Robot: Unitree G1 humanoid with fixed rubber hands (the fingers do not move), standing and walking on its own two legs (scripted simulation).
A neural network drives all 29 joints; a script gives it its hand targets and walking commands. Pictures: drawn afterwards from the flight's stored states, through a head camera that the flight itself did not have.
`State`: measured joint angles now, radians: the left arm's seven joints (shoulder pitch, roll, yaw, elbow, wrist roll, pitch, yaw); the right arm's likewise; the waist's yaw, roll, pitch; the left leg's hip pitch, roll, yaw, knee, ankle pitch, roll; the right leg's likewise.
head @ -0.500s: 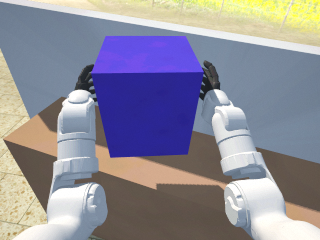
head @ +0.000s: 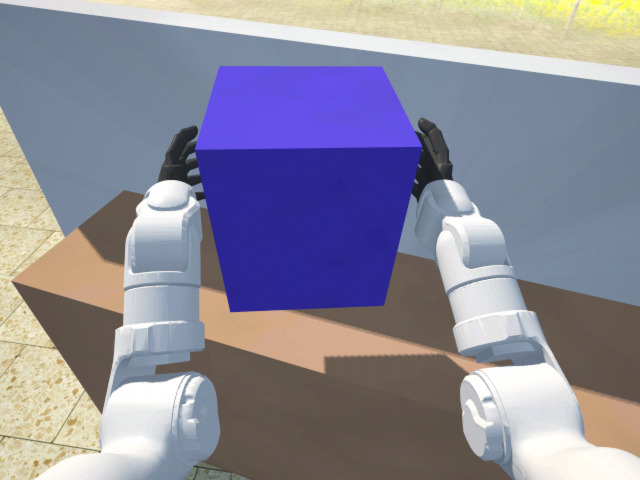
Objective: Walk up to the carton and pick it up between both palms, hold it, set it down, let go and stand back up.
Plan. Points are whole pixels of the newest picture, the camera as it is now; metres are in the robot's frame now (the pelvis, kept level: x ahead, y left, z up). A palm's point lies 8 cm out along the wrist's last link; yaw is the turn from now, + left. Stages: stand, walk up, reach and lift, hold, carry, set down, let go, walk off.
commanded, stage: hold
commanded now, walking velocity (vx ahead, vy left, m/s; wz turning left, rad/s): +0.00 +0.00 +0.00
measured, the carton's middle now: (305, 191) +0.41 -0.02 +0.19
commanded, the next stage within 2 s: set down in 1.66 s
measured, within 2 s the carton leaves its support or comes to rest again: neither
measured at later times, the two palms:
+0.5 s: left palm (170, 198) +0.37 +0.14 +0.21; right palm (423, 188) +0.35 -0.16 +0.22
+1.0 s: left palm (168, 194) +0.37 +0.14 +0.22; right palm (424, 184) +0.35 -0.16 +0.23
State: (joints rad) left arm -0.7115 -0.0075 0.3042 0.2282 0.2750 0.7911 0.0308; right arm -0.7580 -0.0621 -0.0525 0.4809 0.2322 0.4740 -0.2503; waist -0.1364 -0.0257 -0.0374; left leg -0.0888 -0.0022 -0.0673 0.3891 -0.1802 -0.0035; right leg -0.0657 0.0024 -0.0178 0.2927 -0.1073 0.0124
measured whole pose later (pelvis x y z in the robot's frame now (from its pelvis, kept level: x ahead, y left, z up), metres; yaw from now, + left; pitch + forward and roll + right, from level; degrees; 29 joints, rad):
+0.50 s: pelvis +0.00 +0.00 +0.00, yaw +1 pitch -8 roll -1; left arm -0.70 0.01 0.30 0.24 0.29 0.80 0.00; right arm -0.76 -0.02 -0.08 0.50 0.22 0.47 -0.26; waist -0.15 -0.06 -0.02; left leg -0.07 0.00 -0.09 0.39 -0.18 -0.01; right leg -0.04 0.00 -0.04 0.30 -0.12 0.01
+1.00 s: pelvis +0.00 -0.01 +0.00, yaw +0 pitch -9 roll -1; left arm -0.73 0.00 0.35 0.27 0.31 0.80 0.00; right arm -0.78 -0.03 -0.07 0.54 0.20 0.48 -0.27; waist -0.12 -0.05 -0.03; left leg -0.05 0.00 -0.07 0.38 -0.18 -0.01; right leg -0.04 0.01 -0.02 0.31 -0.12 0.00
